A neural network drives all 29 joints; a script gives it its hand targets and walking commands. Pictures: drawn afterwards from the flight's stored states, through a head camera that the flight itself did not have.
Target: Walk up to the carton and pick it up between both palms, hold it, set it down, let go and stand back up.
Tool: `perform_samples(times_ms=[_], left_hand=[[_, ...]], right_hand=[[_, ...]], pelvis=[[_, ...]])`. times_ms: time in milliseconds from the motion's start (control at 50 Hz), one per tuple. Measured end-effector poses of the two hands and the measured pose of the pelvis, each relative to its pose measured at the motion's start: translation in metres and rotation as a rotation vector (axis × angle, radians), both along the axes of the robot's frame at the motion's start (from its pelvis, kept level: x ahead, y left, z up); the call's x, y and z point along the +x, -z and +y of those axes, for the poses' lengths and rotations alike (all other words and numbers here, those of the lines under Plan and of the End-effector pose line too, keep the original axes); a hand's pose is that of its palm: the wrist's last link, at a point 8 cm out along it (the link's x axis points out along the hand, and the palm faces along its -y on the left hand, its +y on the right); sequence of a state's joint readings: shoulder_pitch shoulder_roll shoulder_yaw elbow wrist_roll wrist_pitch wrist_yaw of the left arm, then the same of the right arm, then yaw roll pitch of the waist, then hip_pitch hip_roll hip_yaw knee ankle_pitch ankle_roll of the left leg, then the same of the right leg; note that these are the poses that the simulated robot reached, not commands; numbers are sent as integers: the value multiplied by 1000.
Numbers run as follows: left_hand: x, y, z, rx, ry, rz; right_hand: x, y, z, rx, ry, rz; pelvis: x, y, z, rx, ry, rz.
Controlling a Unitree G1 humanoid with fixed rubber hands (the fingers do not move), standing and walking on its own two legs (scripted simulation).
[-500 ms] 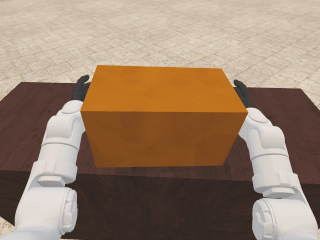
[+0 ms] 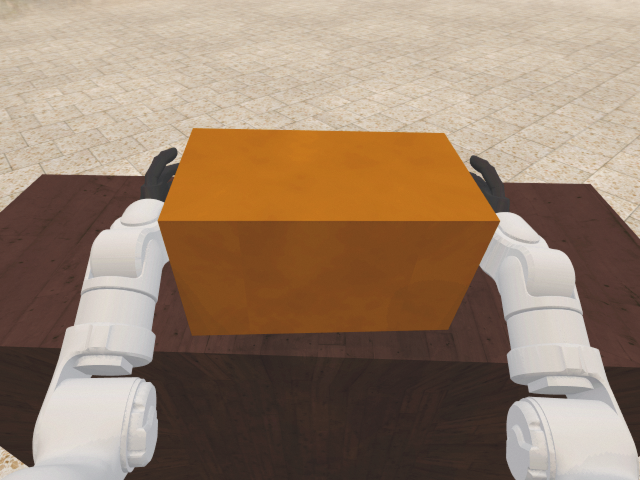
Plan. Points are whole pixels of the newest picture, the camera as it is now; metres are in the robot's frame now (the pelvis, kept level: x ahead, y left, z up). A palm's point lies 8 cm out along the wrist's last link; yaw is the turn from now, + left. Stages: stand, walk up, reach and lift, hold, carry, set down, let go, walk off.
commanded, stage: hold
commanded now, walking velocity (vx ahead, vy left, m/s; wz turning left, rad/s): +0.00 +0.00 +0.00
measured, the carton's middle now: (322, 230) +0.37 +0.00 +0.18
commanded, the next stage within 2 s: none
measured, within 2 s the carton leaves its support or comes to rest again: neither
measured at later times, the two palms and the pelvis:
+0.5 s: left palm (161, 210) +0.39 +0.19 +0.21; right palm (496, 222) +0.37 -0.20 +0.19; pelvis -0.01 +0.00 +0.00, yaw +0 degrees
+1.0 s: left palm (160, 208) +0.39 +0.19 +0.21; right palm (496, 220) +0.37 -0.20 +0.20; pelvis +0.00 +0.00 +0.00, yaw +0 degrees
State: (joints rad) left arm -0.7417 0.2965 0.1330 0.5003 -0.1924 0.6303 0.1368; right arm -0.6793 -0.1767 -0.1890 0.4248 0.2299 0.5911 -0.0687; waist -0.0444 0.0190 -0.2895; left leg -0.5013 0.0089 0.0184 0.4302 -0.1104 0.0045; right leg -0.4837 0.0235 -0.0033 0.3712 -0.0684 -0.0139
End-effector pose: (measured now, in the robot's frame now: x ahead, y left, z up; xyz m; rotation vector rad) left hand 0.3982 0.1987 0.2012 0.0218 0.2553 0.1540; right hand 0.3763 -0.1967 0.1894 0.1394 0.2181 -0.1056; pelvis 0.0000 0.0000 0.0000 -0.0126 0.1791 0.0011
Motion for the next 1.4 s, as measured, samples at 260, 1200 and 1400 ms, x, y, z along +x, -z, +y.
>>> perform_samples(times_ms=[260, 1200, 1400], left_hand=[[-7, -5, -2, 5, 3, -4], [-9, -4, -7, 14, 10, 1], [-7, -3, -7, 14, 11, 6]], right_hand=[[-7, -5, -2, 2, 2, -6], [-11, -6, -7, -3, 7, -8], [-9, -5, -7, -5, 7, -4]], pelvis=[[-4, 0, 0, 0, 0, -10], [-5, 0, 0, 1, 0, -13], [-4, 0, -1, 1, -1, -11]])
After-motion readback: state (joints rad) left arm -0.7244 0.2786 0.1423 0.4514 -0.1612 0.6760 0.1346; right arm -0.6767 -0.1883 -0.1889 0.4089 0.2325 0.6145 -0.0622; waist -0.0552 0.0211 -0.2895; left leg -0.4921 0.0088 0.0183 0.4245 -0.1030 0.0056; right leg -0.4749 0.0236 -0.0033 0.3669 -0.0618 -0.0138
